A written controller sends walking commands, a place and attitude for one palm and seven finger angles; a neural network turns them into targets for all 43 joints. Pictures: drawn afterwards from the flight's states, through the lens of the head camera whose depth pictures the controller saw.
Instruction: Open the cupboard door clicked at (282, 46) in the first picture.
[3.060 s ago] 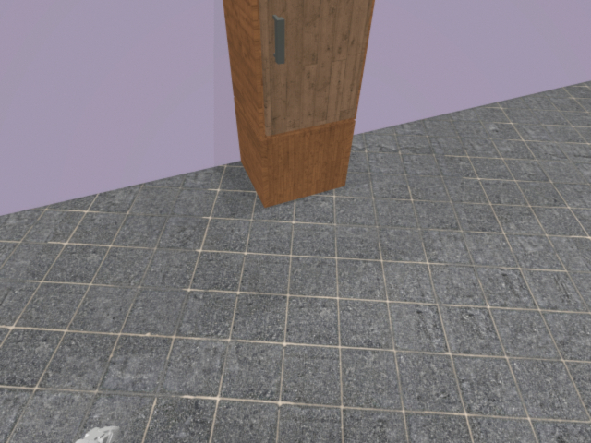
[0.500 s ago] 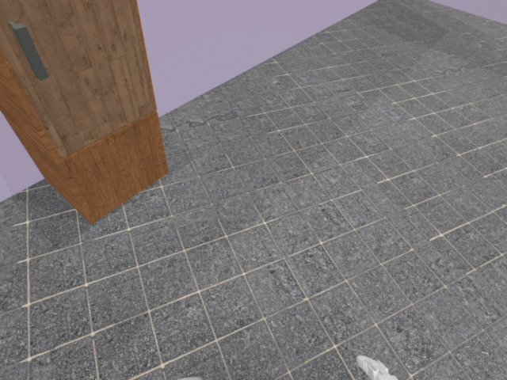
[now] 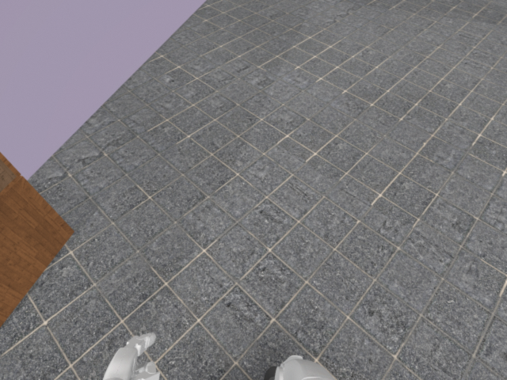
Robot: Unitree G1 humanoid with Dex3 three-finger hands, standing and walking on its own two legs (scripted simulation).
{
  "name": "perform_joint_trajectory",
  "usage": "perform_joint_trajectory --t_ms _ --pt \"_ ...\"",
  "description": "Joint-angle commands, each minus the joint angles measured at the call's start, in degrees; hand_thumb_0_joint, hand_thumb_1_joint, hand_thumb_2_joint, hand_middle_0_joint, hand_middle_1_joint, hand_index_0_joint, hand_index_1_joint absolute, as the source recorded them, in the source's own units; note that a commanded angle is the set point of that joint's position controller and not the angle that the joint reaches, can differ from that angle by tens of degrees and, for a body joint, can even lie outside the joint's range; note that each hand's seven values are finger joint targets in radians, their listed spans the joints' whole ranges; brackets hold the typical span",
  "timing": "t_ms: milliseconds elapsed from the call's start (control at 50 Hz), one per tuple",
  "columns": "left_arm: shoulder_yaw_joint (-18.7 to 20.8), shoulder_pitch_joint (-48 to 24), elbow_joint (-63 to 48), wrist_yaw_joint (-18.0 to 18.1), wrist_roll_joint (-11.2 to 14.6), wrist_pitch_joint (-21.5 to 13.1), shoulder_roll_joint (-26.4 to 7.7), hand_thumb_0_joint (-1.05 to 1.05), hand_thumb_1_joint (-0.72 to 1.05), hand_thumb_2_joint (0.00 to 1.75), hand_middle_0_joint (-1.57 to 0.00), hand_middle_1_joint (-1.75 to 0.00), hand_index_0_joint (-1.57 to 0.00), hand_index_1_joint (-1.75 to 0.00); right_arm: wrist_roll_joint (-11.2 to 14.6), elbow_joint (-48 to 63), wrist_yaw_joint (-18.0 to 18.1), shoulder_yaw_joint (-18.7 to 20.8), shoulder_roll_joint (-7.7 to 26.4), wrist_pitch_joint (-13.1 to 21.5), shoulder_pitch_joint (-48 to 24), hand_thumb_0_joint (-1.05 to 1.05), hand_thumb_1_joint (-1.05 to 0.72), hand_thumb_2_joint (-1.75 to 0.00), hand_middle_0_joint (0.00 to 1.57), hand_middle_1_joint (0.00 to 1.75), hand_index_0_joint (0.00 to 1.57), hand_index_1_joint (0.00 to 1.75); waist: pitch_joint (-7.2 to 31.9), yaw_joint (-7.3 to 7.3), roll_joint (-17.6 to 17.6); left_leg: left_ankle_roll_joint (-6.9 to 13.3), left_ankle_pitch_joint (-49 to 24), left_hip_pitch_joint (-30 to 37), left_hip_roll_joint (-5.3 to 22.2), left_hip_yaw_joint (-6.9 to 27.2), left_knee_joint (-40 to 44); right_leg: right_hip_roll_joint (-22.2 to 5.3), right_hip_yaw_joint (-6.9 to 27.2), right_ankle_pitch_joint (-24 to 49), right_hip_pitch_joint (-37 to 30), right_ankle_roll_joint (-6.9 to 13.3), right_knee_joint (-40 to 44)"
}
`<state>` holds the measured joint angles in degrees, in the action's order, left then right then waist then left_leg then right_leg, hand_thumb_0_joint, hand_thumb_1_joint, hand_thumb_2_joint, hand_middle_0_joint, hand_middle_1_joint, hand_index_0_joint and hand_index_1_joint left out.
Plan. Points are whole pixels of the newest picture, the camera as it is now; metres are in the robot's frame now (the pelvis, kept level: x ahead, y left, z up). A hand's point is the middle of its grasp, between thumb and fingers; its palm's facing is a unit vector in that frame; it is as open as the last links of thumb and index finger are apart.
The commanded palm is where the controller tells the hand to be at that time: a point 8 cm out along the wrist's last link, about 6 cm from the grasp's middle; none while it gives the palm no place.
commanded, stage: walk to a spot facing it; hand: left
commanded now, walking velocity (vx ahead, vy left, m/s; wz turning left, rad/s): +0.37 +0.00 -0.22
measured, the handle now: out of the picture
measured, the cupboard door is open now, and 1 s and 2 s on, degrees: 0 0 0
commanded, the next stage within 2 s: turn to face it in 0.52 s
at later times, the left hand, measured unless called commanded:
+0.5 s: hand (140, 376) +0.15 +0.20 -0.16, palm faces +0.04 -0.99 -0.16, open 7.4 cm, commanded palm none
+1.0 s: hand (194, 218) +0.46 +0.14 -0.13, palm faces -0.03 -0.98 -0.22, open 7.4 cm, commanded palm none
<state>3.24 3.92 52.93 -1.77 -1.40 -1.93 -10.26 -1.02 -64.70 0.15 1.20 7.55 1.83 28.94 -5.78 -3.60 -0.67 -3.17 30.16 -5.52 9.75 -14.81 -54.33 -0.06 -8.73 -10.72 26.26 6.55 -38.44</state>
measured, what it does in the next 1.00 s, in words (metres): walks ahead: left foot, then right foot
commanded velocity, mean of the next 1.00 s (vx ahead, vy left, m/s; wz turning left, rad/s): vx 0.18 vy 0.00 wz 0.08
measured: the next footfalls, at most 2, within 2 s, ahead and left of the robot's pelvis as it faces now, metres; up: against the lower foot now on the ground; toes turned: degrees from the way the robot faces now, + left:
left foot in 0.46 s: +0.32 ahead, +0.14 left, +0.00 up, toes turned +5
right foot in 0.84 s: +0.40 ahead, -0.15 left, +0.00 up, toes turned -17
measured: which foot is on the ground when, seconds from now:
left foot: up 0.00-0.44, down 0.46-0.86, up 0.88-1.00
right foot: down 0.00-0.46, up 0.48-0.82, down 0.84-1.00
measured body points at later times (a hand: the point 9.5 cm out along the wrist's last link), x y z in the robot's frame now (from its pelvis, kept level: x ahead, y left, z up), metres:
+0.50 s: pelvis +0.21 +0.03 +0.01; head +0.23 +0.05 +0.46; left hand +0.15 +0.25 -0.15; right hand +0.32 -0.21 -0.11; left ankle +0.28 +0.13 -0.71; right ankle +0.10 -0.06 -0.69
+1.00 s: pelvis +0.33 -0.03 +0.02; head +0.34 -0.05 +0.47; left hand +0.46 +0.19 -0.11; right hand +0.28 -0.25 -0.15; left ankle +0.29 +0.11 -0.64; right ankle +0.37 -0.14 -0.71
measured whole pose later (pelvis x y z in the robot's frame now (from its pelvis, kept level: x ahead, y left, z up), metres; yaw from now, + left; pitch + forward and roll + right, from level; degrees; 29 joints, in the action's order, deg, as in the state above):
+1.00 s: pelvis +0.33 -0.03 +0.02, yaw -2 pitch -2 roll +1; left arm 2.3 6.5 55.1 1.5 -1.3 -1.3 -7.6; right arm -0.9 -62.4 0.2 3.1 9.3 -2.6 19.4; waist -3.4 -2.7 1.4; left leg -3.1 29.3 -23.9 5.1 -4.9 -63.1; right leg -7.7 -12.8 -13.6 17.0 0.8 -32.8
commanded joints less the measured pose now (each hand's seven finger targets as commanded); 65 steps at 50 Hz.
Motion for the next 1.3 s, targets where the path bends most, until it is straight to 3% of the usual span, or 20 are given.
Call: perform_joint_trajectory --t_ms 0,60,120,320,400,420,440,460,520,640,780,800,840,920,1140,1160,1180,1200,1240,1280 --pt "3.2 14.88 1.94 1.96 1.24 -0.38 -13.24 0.0 0.9 0.9 -0.2 -0.3 -0.2 -0.3 0.64 8.65 0.43 2.38 7.25 2.06 -7.99 0.0 -0.9 -0.9 0.2 0.3 0.2 0.3 10.22 7.69 -1.06 1.69 -7.72 -31.04 0.24 12.24 -26.47 -21.44 30.51 1.45 -27.35 8.0 22.69" --pt "1.33 9.71 2.1 2.3 0.63 -1.71 -7.47 0.0 0.9 0.9 -0.2 -0.3 -0.2 -0.3 -0.54 6.05 0.4 2.16 4.52 0.03 -5.09 0.0 -0.9 -0.9 0.2 0.3 0.2 0.3 2.69 2.2 0.7 1.25 -13.04 -23.3 1.55 12.36 -17.29 -15.24 18.38 4.01 -9.17 3.93 26.46" --pt "1.41 10.64 3.23 2.53 -0.05 -2.43 -5.52 0.0 0.9 0.9 -0.2 -0.3 -0.2 -0.3 -0.76 5.81 0.03 2.43 3.15 -0.58 -3.35 0.0 -0.9 -0.9 0.2 0.3 0.2 0.3 3.41 0.52 -2.92 0.51 -14.62 -22.09 1.09 11.47 -8.87 -12.81 14.98 3.43 -7.55 4.32 27.08" --pt "1.02 20.01 7.21 2.35 0.02 -2.77 -7.43 0.0 0.9 0.9 -0.2 -0.3 -0.2 -0.3 -0.47 12.08 -1.6 1.91 4.66 1.31 -22.7 0.0 -0.9 -0.9 0.2 0.3 0.2 0.3 2.01 6.52 -4.55 1.27 -16.41 -25.1 -2.38 8.9 15.61 -13.63 17.92 13.49 -22.6 4.13 23.37" --pt "0.99 18.75 7.83 2.42 0.69 -2.49 -7.69 0.0 0.9 0.9 -0.2 -0.3 -0.2 -0.3 -0.62 8.5 -0.46 2.35 7.27 2.2 -13.63 0.0 -0.9 -0.9 0.2 0.3 0.2 0.3 5.74 1.14 -0.61 2.88 -21.22 -3.86 -5.94 5.8 27.45 -9.23 13.49 26.15 -17.62 0.78 9.07" --pt "0.82 19.03 7.18 2.2 0.94 -2.45 -5.81 0.0 0.9 0.9 -0.2 -0.3 -0.2 -0.3 -1.0 6.37 0.11 3.44 11.57 2.64 -5.6 0.0 -0.9 -0.9 0.2 0.3 0.2 0.3 10.93 -1.82 6.91 5.47 -25.6 10.51 1.28 14.47 29.5 -4.95 10.99 17.88 -8.48 -1.89 -3.71" --pt "0.16 19.91 6.12 1.68 1.48 -2.62 -3.04 0.0 0.9 0.9 -0.2 -0.3 -0.2 -0.3 -1.33 5.2 0.46 4.77 17.34 2.71 0.52 0.0 -0.9 -0.9 0.2 0.3 0.2 0.3 15.4 -2.87 18.62 11.98 -33.48 21.35 17.46 31.5 33.05 1.06 4.21 -14.3 5.26 -4.6 -21.29" --pt "0.39 17.35 5.27 2.06 0.78 -2.63 -4.81 0.0 0.9 0.9 -0.2 -0.3 -0.2 -0.3 -0.76 5.21 0.73 4.18 16.77 1.99 1.14 0.0 -0.9 -0.9 0.2 0.3 0.2 0.3 13.97 -3.17 14.46 14.59 -34.21 18.55 20.92 33.4 36.08 -0.3 7.64 -22.54 8.47 -4.34 -30.12" --pt "1.29 12.98 5.35 0.94 0.06 -0.82 -3.99 0.0 0.9 0.9 -0.2 -0.3 -0.2 -0.3 -0.33 7.79 1.16 2.43 9.52 2.4 -10.28 0.0 -0.9 -0.9 0.2 0.3 0.2 0.3 0.99 0.91 6.26 11.05 -26.21 0.21 16.19 20.78 40.61 -6.46 9.01 -12.72 10.22 -5.9 -33.93" --pt "1.06 15.54 4.61 0.79 -0.32 2.03 1.61 0.0 0.9 0.9 -0.2 -0.3 -0.2 -0.3 -0.56 7.3 1.37 2.33 6.93 2.63 -11.27 0.0 -0.9 -0.9 0.2 0.3 0.2 0.3 0.28 4.38 9.26 9.75 -31.45 -9.89 8.9 5.46 42.07 -7.37 5.27 -4.47 1.94 -7.85 -17.87" --pt "0.54 14.44 4.82 1.91 -0.2 0.05 -1.49 0.0 0.9 0.9 -0.2 -0.3 -0.2 -0.3 -0.11 5.23 0.98 2.74 9.06 0.76 -9.72 0.0 -0.9 -0.9 0.2 0.3 0.2 0.3 5.96 5.33 7.71 6.89 -36.34 -7.25 3.77 8.67 27.92 -3.4 -0.37 6.9 -15.44 -9.11 10.17" --pt "1.21 16.66 5.4 2.31 -0.26 -0.46 -4.94 0.0 0.9 0.9 -0.2 -0.3 -0.2 -0.3 0.19 5.54 0.72 2.62 7.85 0.55 -9.53 0.0 -0.9 -0.9 0.2 0.3 0.2 0.3 8.49 6.52 3.37 4.37 -28.93 -11.4 1.61 7.58 22.46 -8.04 3.82 15.97 -22.97 -8.52 11.69" --pt "2.93 21.69 5.51 2.98 -0.09 -0.63 -14.07 0.0 0.9 0.9 -0.2 -0.3 -0.2 -0.3 0.78 8.18 0.65 2.25 4.56 -0.82 -8.98 0.0 -0.9 -0.9 0.2 0.3 0.2 0.3 14.74 8.49 -14.09 0.91 8.14 -22.64 -5.89 7.2 0.1 -29.09 18.78 36.68 -31.15 1.08 15.66" --pt "1.88 10.3 2.15 4.16 0.15 0.45 -9.09 0.0 0.9 0.9 -0.2 -0.3 -0.2 -0.3 0.48 7.53 0.24 3.02 5.8 -2.76 -10.9 0.0 -0.9 -0.9 0.2 0.3 0.2 0.3 8.88 5.26 -10.43 0.2 -0.25 -25.73 -2.29 12.8 -14.01 -24.95 9.81 23.78 -21.08 0.8 18.23" --pt "3.05 4.85 -1.8 4.05 -0.29 2.68 -10.33 0.0 0.9 0.9 -0.2 -0.3 -0.2 -0.3 -0.17 11.84 -1.35 3.99 6.52 -3.82 -11.27 0.0 -0.9 -0.9 0.2 0.3 0.2 0.3 4.83 2.03 -7.37 0.47 -11.67 -13.85 -4.4 5.93 14.03 -22.79 -2.96 -1.54 -9.58 -3.15 12.4" --pt "2.99 4.5 -2.34 3.86 0.16 3.13 -9.87 0.0 0.9 0.9 -0.2 -0.3 -0.2 -0.3 -0.34 11.38 -1.41 4.43 8.0 -3.57 -8.85 0.0 -0.9 -0.9 0.2 0.3 0.2 0.3 5.81 0.59 -2.5 0.77 -16.82 -8.53 -4.84 6.36 20.55 -21.08 -4.33 -5.2 -6.54 -4.85 6.41" --pt "2.6 5.31 -3.46 3.4 0.64 3.69 -7.58 0.0 0.9 0.9 -0.2 -0.3 -0.2 -0.3 -0.53 11.47 -1.34 5.31 12.11 -3.14 -7.01 0.0 -0.9 -0.9 0.2 0.3 0.2 0.3 5.47 -0.25 11.74 3.67 -19.05 -6.81 0.77 18.59 29.41 -15.08 -5.94 -13.16 -0.41 -8.09 -4.82" --pt "2.03 2.97 -6.4 3.0 0.81 4.06 -4.17 0.0 0.9 0.9 -0.2 -0.3 -0.2 -0.3 -0.79 12.39 -0.79 6.66 18.07 -2.58 -5.04 0.0 -0.9 -0.9 0.2 0.3 0.2 0.3 4.12 -2.22 25.64 10.63 -26.83 -6.67 13.9 39.22 39.4 -7.63 -3.87 -28.51 10.36 -12.09 -19.79" --pt "2.29 0.34 -7.42 2.53 -0.06 4.18 -5.37 0.0 0.9 0.9 -0.2 -0.3 -0.2 -0.3 -0.72 12.91 -0.06 6.51 18.57 -2.32 -8.39 0.0 -0.9 -0.9 0.2 0.3 0.2 0.3 6.03 -0.7 15.95 13.59 -16.52 -9.86 13.32 38.48 41.21 -8.37 6.04 -20.61 10.53 -10.44 -30.35" --pt "3.0 2.31 -5.26 2.14 -0.23 3.99 -6.64 0.0 0.9 0.9 -0.2 -0.3 -0.2 -0.3 -0.5 14.88 0.5 5.37 15.59 -1.91 -15.38 0.0 -0.9 -0.9 0.2 0.3 0.2 0.3 7.04 1.71 13.45 10.13 -16.09 -8.92 7.54 31.96 38.98 -7.89 8.04 -12.16 11.32 -10.85 -32.76"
